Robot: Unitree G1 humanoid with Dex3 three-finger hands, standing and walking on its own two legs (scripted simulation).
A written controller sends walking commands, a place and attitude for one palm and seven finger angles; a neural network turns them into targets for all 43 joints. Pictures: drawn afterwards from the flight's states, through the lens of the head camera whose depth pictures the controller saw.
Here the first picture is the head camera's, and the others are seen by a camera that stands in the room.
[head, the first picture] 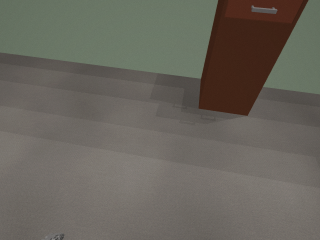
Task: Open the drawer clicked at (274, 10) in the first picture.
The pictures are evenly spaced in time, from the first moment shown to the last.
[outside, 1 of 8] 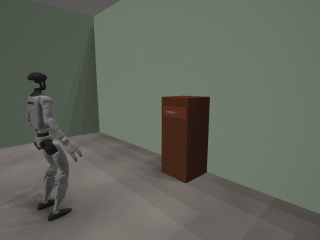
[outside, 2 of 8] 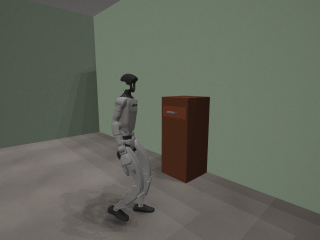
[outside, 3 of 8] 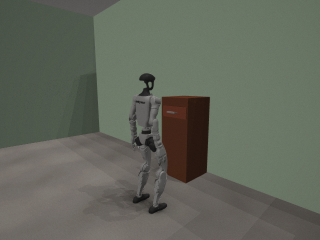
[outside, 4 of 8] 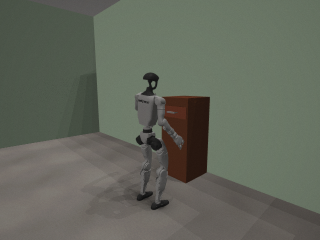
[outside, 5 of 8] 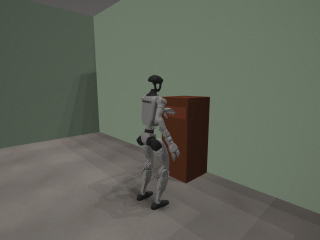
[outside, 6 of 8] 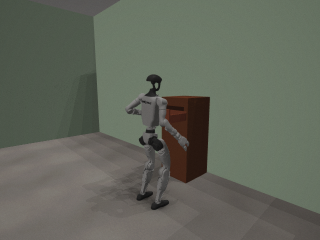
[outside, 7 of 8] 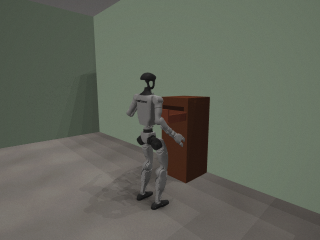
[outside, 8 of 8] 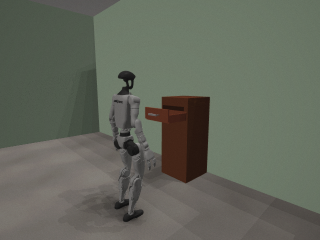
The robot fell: no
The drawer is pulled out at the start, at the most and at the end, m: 0.00 0.30 0.30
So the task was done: yes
